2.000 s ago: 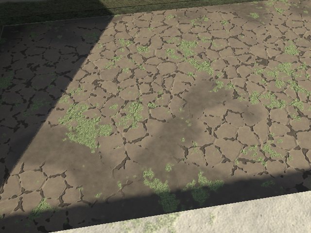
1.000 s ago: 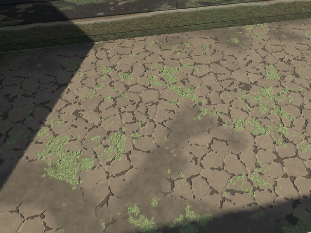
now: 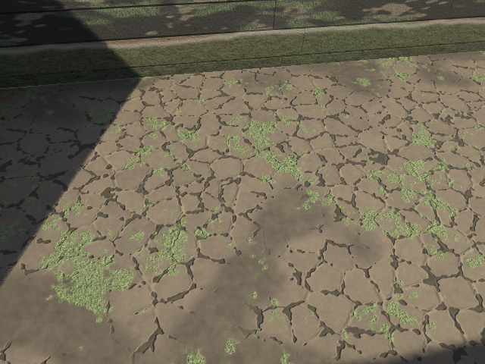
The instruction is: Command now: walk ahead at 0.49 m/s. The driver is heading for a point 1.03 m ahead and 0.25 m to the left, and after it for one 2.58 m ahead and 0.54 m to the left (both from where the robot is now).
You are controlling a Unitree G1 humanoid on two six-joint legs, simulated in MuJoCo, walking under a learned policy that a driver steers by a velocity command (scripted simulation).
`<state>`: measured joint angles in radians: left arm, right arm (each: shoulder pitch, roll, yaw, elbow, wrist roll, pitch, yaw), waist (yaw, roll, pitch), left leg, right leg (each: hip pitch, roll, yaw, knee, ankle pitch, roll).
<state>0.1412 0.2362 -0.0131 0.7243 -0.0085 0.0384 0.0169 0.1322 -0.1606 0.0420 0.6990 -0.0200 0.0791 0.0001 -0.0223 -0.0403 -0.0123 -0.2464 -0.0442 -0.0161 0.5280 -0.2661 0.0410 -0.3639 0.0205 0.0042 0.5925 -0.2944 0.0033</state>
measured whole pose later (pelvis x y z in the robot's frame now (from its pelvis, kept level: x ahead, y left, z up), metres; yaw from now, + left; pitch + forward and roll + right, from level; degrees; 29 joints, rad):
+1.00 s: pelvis +0.06 -0.02 -0.01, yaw +0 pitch -2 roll +0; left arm 0.10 0.15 -0.06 0.60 0.01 0.07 0.00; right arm 0.09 -0.15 0.05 0.60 -0.02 0.07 0.00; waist 0.02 0.00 0.00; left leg -0.17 -0.01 -0.03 0.63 -0.42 0.00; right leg -0.27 0.05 -0.01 0.65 -0.34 -0.05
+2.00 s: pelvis +0.06 -0.02 -0.01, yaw +1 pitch -1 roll +0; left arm 0.10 0.15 -0.06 0.59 0.02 0.06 0.00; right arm 0.11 -0.15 0.05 0.60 -0.02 0.08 0.00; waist 0.02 0.00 0.00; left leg -0.18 -0.02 -0.04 0.64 -0.43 0.01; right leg -0.28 0.04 -0.02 0.66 -0.35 -0.05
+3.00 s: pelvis +0.07 -0.02 -0.01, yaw +1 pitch -1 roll +0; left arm 0.12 0.15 -0.06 0.59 0.02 0.05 0.00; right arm 0.12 -0.15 0.05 0.60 -0.03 0.07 -0.01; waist 0.02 0.00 -0.01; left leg -0.19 -0.02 -0.05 0.65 -0.44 0.00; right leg -0.29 0.03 -0.03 0.68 -0.36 -0.05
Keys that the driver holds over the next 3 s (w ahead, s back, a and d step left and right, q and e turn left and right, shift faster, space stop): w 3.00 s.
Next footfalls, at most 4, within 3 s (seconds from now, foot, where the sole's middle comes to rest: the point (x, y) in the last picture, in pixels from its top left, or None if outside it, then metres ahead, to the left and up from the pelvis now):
none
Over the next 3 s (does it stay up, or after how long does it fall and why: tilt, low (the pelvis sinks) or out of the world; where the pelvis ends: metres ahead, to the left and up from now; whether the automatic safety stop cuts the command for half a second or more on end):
stays up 0.07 -0.02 -0.01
